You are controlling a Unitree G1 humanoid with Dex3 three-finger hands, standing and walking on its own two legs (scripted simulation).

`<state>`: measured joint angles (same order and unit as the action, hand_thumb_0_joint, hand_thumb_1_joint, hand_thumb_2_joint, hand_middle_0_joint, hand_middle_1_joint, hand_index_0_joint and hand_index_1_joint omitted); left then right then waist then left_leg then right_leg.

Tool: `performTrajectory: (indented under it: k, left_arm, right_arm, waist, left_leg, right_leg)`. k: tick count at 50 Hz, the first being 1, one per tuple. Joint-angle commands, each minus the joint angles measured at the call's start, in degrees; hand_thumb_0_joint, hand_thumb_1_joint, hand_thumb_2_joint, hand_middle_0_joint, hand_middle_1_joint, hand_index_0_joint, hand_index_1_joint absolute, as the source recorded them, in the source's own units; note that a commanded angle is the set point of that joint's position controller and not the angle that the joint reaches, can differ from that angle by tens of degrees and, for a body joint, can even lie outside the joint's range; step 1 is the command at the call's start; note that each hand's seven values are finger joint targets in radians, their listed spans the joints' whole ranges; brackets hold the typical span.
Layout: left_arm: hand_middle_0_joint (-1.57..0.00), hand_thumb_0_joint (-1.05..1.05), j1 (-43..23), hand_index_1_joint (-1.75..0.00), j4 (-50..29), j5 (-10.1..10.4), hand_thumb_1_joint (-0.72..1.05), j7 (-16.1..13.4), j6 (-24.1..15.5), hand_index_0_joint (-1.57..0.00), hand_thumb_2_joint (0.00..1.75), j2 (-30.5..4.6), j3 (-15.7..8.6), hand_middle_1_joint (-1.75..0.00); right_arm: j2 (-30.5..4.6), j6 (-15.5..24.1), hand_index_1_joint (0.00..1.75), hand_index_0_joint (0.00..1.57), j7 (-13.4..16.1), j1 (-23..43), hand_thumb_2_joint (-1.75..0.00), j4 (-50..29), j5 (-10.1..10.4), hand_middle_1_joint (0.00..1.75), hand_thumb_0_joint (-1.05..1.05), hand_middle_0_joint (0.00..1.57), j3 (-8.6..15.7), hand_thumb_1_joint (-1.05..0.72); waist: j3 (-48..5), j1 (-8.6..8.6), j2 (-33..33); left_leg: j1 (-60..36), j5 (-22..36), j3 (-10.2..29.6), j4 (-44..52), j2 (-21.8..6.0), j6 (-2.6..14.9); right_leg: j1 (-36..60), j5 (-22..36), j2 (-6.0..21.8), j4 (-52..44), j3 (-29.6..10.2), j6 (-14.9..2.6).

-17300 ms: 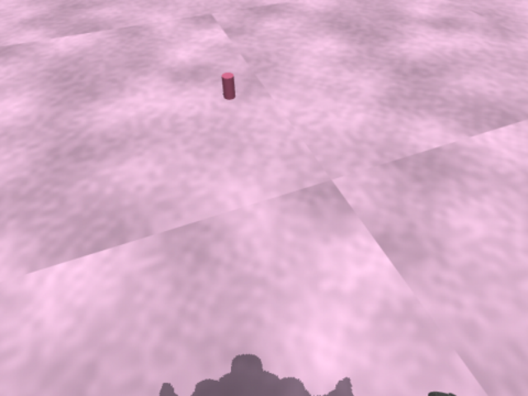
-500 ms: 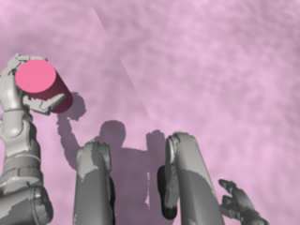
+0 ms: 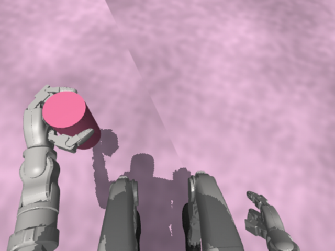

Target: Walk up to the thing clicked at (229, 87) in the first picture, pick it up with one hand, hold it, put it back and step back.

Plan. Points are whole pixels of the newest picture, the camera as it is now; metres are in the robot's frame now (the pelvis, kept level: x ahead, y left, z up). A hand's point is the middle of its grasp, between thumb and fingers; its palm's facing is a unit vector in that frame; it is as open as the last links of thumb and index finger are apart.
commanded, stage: lift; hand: left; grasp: from the side
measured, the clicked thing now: (76, 124) +0.39 +0.21 -0.01
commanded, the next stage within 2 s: hold in 1.34 s
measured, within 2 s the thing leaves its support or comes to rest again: neither
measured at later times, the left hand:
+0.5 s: hand (43, 91) +0.38 +0.20 +0.15, palm faces +0.13 -0.99 -0.05, open 10.9 cm
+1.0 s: hand (35, 65) +0.39 +0.18 +0.20, palm faces +0.14 -0.99 -0.04, open 10.9 cm
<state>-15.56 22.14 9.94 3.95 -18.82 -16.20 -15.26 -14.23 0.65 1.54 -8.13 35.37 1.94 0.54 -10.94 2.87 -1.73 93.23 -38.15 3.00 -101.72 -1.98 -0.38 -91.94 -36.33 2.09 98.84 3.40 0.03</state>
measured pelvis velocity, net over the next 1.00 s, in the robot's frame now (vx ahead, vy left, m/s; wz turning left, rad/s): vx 0.05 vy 0.00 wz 0.03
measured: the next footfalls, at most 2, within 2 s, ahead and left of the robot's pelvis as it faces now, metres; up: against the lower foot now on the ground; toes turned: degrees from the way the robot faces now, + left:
none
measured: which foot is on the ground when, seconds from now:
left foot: down 0.00-1.00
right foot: down 0.00-1.00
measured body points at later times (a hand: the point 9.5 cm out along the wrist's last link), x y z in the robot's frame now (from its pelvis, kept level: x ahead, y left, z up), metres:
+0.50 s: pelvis +0.03 +0.01 +0.13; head +0.13 +0.02 +0.57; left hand +0.37 +0.25 +0.15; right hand +0.17 -0.24 +0.02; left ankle +0.06 +0.12 -0.50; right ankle +0.07 -0.13 -0.50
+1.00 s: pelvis +0.05 +0.00 +0.17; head +0.12 +0.01 +0.62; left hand +0.37 +0.23 +0.21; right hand +0.19 -0.24 +0.06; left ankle +0.06 +0.12 -0.50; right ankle +0.07 -0.13 -0.50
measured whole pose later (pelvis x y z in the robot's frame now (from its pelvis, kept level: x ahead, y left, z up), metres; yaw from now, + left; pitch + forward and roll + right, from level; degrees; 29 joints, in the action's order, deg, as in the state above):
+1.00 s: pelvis +0.05 +0.00 +0.17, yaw +1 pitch +12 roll -2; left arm -7.4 24.5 8.5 0.7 -18.9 -11.6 -7.8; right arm -12.3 1.3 1.9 -13.6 36.6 0.6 -0.5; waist -4.8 2.1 -0.9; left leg 43.6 -28.2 1.0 -59.6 -2.2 -0.4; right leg -42.6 -26.3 1.3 56.9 3.1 0.5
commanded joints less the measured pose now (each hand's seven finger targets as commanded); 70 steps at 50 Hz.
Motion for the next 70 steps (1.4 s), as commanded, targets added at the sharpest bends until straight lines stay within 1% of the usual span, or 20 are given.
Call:
performTrajectory:
  k: [1, 2, 5, 8, 10, 13, 15, 20, 22, 23, 32, 36, 37, 42, 44, 45, 47, 52, 66, 70]
  left_arm:
    - [-1.19, 0.0, -12.85, -1.35, -16.78, 1.04, 0.01, -1.93, -3.47, -1.21, 1.19, -8.77, -0.94, -1.36]
    - [-1.18, 0.0, -11.49, -1.35, -18.03, 0.8, 0.0, -2.48, -3.19, -1.21, 1.18, -10.02, -2.04, -1.36]
    - [-1.2, 0.0, -11.51, -1.37, -21.68, 0.15, -0.01, -3.48, -3.15, -1.23, 1.19, -9.4, -0.29, -1.38]
    - [-1.19, 0.0, -10.55, -1.36, -13.15, 0.75, 0.01, -3.56, -3.24, -1.22, 1.2, -6.14, 0.13, -1.37]
    - [-1.2, 0.0, -14.16, -1.37, -17.32, 0.72, 0.0, -3.46, -4.55, -1.23, 1.2, -8.14, -0.49, -1.37]
    - [-1.21, 0.0, -10.16, -1.36, -13.21, 0.0, 0.01, -2.92, -4.57, -1.24, 1.19, -5.56, 2.22, -1.37]
    - [-1.22, 0.0, -10.22, -1.38, -12.86, -0.46, 0.0, -2.75, -5.16, -1.24, 1.21, -6.83, 1.69, -1.39]
    - [-1.23, 0.0, -9.33, -1.36, -14.87, 0.6, -0.01, -1.61, -5.41, -1.25, 1.18, -4.56, 3.93, -1.36]
    - [-1.23, 0.0, -9.71, -1.36, -16.7, 0.57, 0.0, -2.27, -5.72, -1.25, 1.18, -6.52, 1.97, -1.37]
    - [-1.23, 0.0, -7.0, -1.37, -12.44, 0.36, -0.02, -2.35, -5.25, -1.26, 1.19, -3.81, 3.93, -1.37]
    - [-1.22, 0.0, -12.02, -1.37, -19.38, 0.28, 0.0, -3.57, -6.93, -1.24, 1.2, -5.3, 3.41, -1.37]
    - [-1.22, 0.0, -7.95, -1.36, -15.08, -0.64, 0.0, -3.86, -5.71, -1.24, 1.19, -4.82, 3.51, -1.36]
    - [-1.2, 0.0, -7.51, -1.36, -13.79, -1.0, 0.0, -3.8, -5.46, -1.22, 1.2, -3.29, 5.36, -1.36]
    - [-1.23, 0.0, -7.42, -1.39, -10.48, -0.1, 0.0, -3.58, -5.34, -1.25, 1.22, -2.3, 4.35, -1.39]
    - [-1.21, 0.0, -10.32, -1.38, -15.52, -0.44, 0.02, -3.86, -6.16, -1.23, 1.21, -5.06, 2.7, -1.38]
    - [-1.21, 0.0, -7.28, -1.38, -11.28, -0.64, 0.01, -3.56, -5.67, -1.24, 1.21, -2.22, 5.09, -1.38]
    - [-1.22, 0.0, -10.91, -1.38, -16.43, -0.3, 0.04, -3.61, -6.64, -1.24, 1.22, -4.5, 3.49, -1.38]
    - [-1.19, 0.0, -10.92, -1.36, -17.56, 0.14, 0.05, -3.56, -7.15, -1.21, 1.21, -3.92, 3.87, -1.36]
    - [-1.19, 0.0, -7.26, -1.34, -11.45, 0.39, 0.03, -3.31, -6.42, -1.2, 1.19, -0.79, 5.34, -1.34]
    - [-1.19, 0.0, -8.23, -1.36, -12.32, -0.72, 0.06, -3.57, -6.63, -1.21, 1.21, -2.48, 4.74, -1.35]
  right_arm:
    - [-8.84, 2.5, 0.3, 0.2, 1.42, -4.05, -0.9, -5.18, 0.19, 0.3, 0.0, 0.2, 3.49, -0.92]
    - [-8.8, 2.51, 0.3, 0.2, 1.59, -4.21, -0.9, -5.39, 0.27, 0.3, 0.0, 0.2, 3.49, -0.92]
    - [-7.78, 2.77, 0.3, 0.2, 1.85, -4.39, -0.9, -5.2, 0.21, 0.3, 0.0, 0.2, 2.76, -0.92]
    - [-7.22, 3.58, 0.3, 0.2, 1.95, -3.74, -0.9, -4.48, 0.07, 0.3, 0.0, 0.2, 2.35, -0.91]
    - [-7.25, 4.03, 0.3, 0.2, 1.92, -3.82, -0.9, -4.62, -0.13, 0.3, 0.0, 0.2, 2.36, -0.92]
    - [-7.14, 4.05, 0.3, 0.2, 1.49, -4.47, -0.9, -4.72, -0.53, 0.3, 0.0, 0.2, 2.15, -0.91]
    - [-7.05, 4.14, 0.3, 0.2, 1.22, -4.0, -0.9, -4.77, -0.57, 0.3, 0.0, 0.2, 2.24, -0.92]
    - [-7.17, 4.24, 0.3, 0.2, 0.66, -5.24, -0.9, -4.7, -0.57, 0.3, 0.0, 0.2, 2.16, -0.92]
    - [-6.93, 4.07, 0.3, 0.2, 0.62, -5.52, -0.9, -4.54, -0.66, 0.3, 0.0, 0.2, 2.15, -0.92]
    - [-6.93, 4.06, 0.3, 0.2, 0.48, -5.1, -0.9, -4.55, -0.67, 0.3, 0.0, 0.2, 2.03, -0.92]
    - [-6.26, 3.71, 0.3, 0.2, 0.97, -6.38, -0.9, -4.44, -1.27, 0.3, 0.0, 0.2, 1.66, -0.92]
    - [-6.22, 3.13, 0.3, 0.2, 1.15, -6.21, -0.9, -4.32, -1.53, 0.3, 0.0, 0.2, 1.7, -0.92]
    - [-5.98, 3.01, 0.3, 0.2, 1.11, -6.11, -0.9, -4.37, -1.6, 0.3, 0.0, 0.2, 1.57, -0.92]
    - [-5.9, 2.94, 0.3, 0.2, 0.95, -5.86, -0.9, -4.55, -1.45, 0.3, 0.0, 0.2, 1.68, -0.92]
    - [-5.74, 2.78, 0.3, 0.2, 0.96, -6.15, -0.9, -4.58, -1.52, 0.3, 0.0, 0.2, 1.89, -0.92]
    - [-5.6, 2.61, 0.3, 0.2, 0.9, -5.29, -0.9, -5.11, -1.53, 0.3, 0.0, 0.2, 1.67, -0.92]
    - [-5.49, 2.68, 0.3, 0.2, 0.85, -6.05, -0.9, -4.86, -1.74, 0.3, 0.0, 0.2, 1.68, -0.92]
    - [-5.43, 2.69, 0.3, 0.2, 1.03, -5.3, -0.9, -5.11, -1.63, 0.3, 0.0, 0.2, 1.58, -0.92]
    - [-5.49, 2.26, 0.3, 0.2, 1.04, -5.48, -0.9, -4.27, -1.77, 0.3, 0.0, 0.2, 1.64, -0.92]
    - [-5.68, 1.86, 0.3, 0.2, 1.02, -5.21, -0.9, -4.25, -1.92, 0.3, 0.0, 0.2, 2.03, -0.91]
  waist:
    - [-29.92, 0.92, -2.45]
    - [-29.92, -0.19, -2.51]
    - [-27.53, -0.1, -4.27]
    - [-21.12, 1.11, -0.83]
    - [-22.3, 0.1, -3.08]
    - [-19.53, 0.05, -3.91]
    - [-18.13, -0.6, -4.51]
    - [-20.39, -0.64, -4.14]
    - [-20.42, -1.14, -3.8]
    - [-17.36, -0.49, -2.27]
    - [-18.71, -1.01, -2.57]
    - [-16.01, -1.34, -2.24]
    - [-14.69, -0.76, -1.94]
    - [-11.87, -0.62, 0.19]
    - [-14.22, -1.56, -1.42]
    - [-11.2, -0.83, -0.04]
    - [-13.83, -1.25, -1.78]
    - [-13.24, -1.17, -1.89]
    - [-10.07, -0.53, 1.71]
    - [-9.86, -0.83, 0.19]
  left_leg:
    - [-27.75, 11.32, 0.51, 19.47, 1.28, 1.79]
    - [-29.9, 12.89, 0.45, 20.93, 1.3, 1.77]
    - [-35.4, 13.28, 0.96, 25.36, 1.15, 1.24]
    - [-34.21, 11.98, 1.11, 27.98, 1.12, 1.59]
    - [-37.28, 13.98, 0.83, 29.57, 1.16, 1.33]
    - [-42.0, 15.03, 1.12, 33.53, 0.98, 0.86]
    - [-43.5, 14.12, 0.95, 35.79, 1.01, 0.76]
    - [-49.81, 20.05, 0.56, 38.5, 0.92, 0.48]
    - [-50.79, 20.2, 0.47, 39.91, 1.04, 0.48]
    - [-50.39, 19.58, 0.43, 40.81, 0.99, 0.53]
    - [-56.39, 24.62, -0.37, 44.91, 1.29, 0.59]
    - [-58.31, 24.93, -0.42, 47.38, 1.16, 0.4]
    - [-58.41, 25.05, -0.55, 47.78, 1.14, 0.34]
    - [-58.14, 23.86, -0.78, 49.94, 1.09, 0.49]
    - [-59.75, 25.7, -1.09, 50.42, 1.24, 0.47]
    - [-59.74, 24.8, -1.15, 51.21, 1.26, 0.53]
    - [-60.41, 25.11, -1.63, 51.43, 1.54, 0.49]
    - [-62.51, 26.8, -2.21, 52.3, 1.67, 0.59]
    - [-64.17, 29.29, -2.51, 54.65, 1.46, 0.88]
    - [-65.82, 29.97, -2.97, 55.28, 1.56, 0.7]
  right_leg:
    - [24.77, 12.92, -2.07, -19.9, -2.01, -1.33]
    - [26.64, 14.06, -2.09, -21.05, -1.94, -1.41]
    - [28.68, 14.23, -2.3, -24.01, -1.56, -1.48]
    - [31.13, 13.89, -2.53, -27.03, -1.46, -1.16]
    - [33.23, 15.39, -2.35, -28.19, -1.61, -1.36]
    - [34.65, 15.98, -2.36, -30.81, -1.07, -1.44]
    - [36.36, 15.31, -2.22, -32.96, -1.21, -1.41]
    - [41.97, 20.08, -2.54, -35.9, -0.57, -1.55]
    - [44.26, 20.3, -2.65, -37.42, -0.5, -1.46]
    - [43.98, 19.95, -2.68, -38.09, -0.28, -1.42]
    - [52.03, 24.87, -2.74, -42.56, -0.82, -1.22]
    - [53.44, 24.82, -2.86, -44.63, -0.47, -1.25]
    - [53.59, 24.97, -2.99, -45.25, -0.49, -1.24]
    - [56.12, 24.34, -3.06, -47.65, -0.38, -1.04]
    - [58.38, 26.08, -2.82, -48.01, -0.68, -1.01]
    - [57.63, 25.3, -3.01, -48.68, -0.55, -0.97]
    - [60.23, 26.0, -2.79, -49.37, -1.0, -0.91]
    - [62.14, 28.38, -2.64, -50.61, -1.52, -0.69]
    - [66.08, 32.02, -2.58, -53.52, -1.51, -0.26]
    - [66.14, 32.17, -2.5, -54.33, -1.58, -0.34]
